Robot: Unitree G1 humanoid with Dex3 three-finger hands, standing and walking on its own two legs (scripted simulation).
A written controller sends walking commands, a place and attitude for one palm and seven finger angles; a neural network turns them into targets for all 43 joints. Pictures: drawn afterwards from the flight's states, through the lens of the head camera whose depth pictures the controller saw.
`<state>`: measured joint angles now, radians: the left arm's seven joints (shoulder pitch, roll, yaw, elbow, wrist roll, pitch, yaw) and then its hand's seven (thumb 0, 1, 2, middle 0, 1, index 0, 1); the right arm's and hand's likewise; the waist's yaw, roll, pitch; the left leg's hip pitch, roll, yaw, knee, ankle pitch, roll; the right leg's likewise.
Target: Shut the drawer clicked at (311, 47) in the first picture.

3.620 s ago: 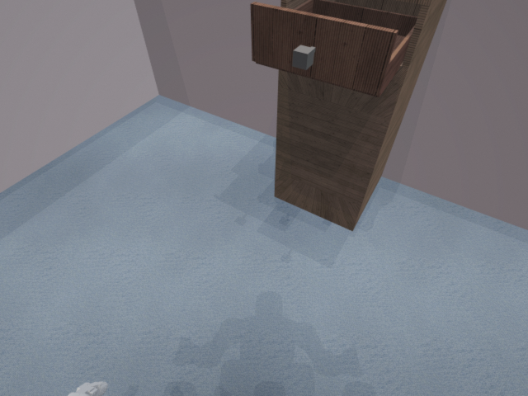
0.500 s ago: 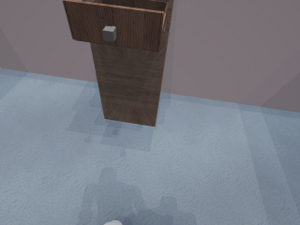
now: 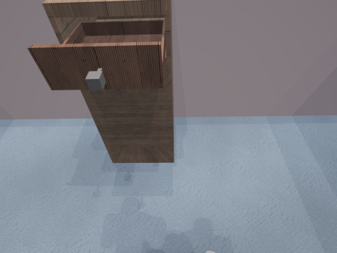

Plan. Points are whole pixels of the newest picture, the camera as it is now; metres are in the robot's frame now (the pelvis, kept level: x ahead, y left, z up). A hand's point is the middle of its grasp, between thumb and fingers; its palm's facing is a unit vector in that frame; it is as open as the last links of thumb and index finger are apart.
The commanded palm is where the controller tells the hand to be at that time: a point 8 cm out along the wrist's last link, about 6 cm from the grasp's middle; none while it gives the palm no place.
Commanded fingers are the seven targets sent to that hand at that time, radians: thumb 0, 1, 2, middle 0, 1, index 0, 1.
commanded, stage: take the last steps up to it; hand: left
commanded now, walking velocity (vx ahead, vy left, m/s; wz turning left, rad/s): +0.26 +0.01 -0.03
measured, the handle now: (97, 76) +0.58 +0.22 +0.13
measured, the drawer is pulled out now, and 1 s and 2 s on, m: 0.21 0.21 0.21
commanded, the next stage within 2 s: come to a stop and stand still in 0.30 s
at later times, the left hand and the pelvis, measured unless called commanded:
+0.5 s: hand out of the picture +0.13 +0.20 -0.19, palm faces +0.08 -0.99 -0.15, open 7.3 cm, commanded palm none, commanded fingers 0.00 0.90 0.90 -0.20 -0.30 -0.20 -0.30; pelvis +0.17 +0.03 -0.01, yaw +0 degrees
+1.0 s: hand (120, 216) +0.26 +0.16 -0.15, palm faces +0.02 -0.96 -0.29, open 7.3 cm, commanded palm none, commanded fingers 0.00 0.90 0.90 -0.20 -0.30 -0.20 -0.30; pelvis +0.18 -0.03 +0.00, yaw +0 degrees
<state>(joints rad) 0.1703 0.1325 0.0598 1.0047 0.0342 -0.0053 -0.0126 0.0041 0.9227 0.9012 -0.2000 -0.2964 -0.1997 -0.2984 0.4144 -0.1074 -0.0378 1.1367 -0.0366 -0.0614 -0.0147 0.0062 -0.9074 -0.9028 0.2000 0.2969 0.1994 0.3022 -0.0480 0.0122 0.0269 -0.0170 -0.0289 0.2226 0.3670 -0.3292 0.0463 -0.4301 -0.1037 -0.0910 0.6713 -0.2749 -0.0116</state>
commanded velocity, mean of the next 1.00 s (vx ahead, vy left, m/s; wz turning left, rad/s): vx -0.01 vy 0.02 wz -0.01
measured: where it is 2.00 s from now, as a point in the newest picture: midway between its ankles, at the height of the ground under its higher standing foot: outside the picture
